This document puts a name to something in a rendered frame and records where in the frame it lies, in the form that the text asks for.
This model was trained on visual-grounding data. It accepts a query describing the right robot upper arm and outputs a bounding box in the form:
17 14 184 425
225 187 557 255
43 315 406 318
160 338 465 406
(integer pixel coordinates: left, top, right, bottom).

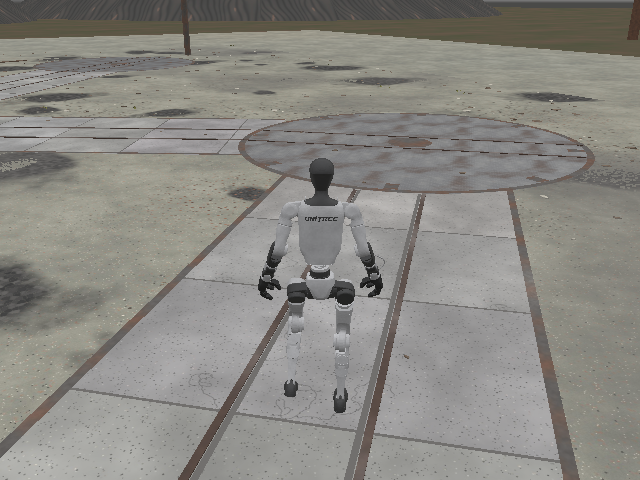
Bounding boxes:
342 202 371 258

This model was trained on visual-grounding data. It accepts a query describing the robot left hand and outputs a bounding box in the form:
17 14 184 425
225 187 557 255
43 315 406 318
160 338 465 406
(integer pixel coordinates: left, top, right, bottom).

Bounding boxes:
258 276 281 300

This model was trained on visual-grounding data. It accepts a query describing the robot left forearm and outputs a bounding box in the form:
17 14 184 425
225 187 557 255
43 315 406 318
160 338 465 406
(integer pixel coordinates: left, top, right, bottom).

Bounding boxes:
261 241 282 282

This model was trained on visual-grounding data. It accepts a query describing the left robot upper arm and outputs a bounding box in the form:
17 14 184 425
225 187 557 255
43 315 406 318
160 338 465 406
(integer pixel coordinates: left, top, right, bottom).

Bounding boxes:
272 201 301 257

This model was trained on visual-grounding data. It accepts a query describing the robot right forearm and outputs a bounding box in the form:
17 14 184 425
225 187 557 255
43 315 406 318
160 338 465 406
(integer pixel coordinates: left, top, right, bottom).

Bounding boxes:
360 242 380 280

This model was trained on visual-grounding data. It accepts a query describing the robot right foot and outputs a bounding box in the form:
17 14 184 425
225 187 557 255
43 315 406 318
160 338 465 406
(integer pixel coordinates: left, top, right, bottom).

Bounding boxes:
333 388 348 413

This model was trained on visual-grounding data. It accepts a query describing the robot left thigh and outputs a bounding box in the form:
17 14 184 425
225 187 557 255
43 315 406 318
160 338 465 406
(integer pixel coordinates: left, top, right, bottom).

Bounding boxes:
287 278 307 333

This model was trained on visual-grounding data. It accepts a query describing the robot right hand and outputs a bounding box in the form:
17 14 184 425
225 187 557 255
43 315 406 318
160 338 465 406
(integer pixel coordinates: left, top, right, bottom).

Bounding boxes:
360 274 383 297

